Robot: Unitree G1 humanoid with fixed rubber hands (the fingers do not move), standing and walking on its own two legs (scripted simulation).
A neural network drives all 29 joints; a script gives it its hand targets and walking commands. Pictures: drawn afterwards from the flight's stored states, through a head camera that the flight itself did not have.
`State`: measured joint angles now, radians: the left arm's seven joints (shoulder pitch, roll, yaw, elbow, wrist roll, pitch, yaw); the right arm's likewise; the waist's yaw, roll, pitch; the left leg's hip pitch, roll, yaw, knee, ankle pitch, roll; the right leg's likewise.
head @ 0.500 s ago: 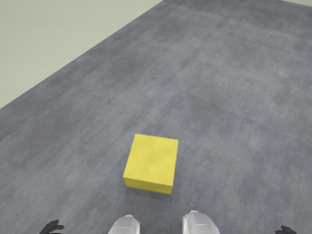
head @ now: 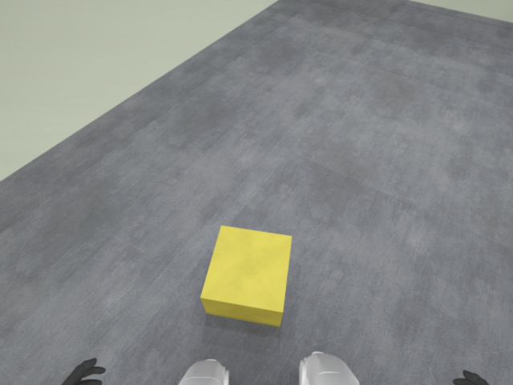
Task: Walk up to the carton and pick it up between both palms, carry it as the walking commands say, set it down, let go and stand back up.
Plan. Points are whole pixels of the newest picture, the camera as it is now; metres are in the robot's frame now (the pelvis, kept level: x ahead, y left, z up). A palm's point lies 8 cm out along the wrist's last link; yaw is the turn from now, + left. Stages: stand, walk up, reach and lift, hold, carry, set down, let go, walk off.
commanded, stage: walk up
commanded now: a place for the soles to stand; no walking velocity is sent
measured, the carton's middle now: (249, 274) +0.54 +0.04 -0.63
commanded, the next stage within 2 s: none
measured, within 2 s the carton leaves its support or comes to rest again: neither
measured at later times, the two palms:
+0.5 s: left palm out of the picture +0.14 +0.41 -0.08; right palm out of the picture +0.09 -0.25 -0.05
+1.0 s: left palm (11, 350) +0.18 +0.42 -0.08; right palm out of the picture +0.11 -0.23 -0.07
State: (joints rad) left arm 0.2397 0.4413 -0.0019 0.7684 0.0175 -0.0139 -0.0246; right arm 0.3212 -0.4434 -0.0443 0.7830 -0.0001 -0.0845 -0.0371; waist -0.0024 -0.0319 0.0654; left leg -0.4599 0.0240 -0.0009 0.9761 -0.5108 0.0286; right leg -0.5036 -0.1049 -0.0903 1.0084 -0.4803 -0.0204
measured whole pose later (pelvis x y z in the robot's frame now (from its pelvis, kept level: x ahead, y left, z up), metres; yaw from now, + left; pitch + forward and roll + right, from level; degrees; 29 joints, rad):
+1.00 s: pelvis +0.07 +0.10 +0.01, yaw -7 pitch -1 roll -1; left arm 0.29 0.47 0.00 0.77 0.02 -0.06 0.05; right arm 0.24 -0.44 -0.07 0.79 0.00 -0.03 0.00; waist 0.00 0.00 0.10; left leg -0.42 0.03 0.08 0.97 -0.51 0.03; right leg -0.52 -0.06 -0.01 0.89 -0.34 0.01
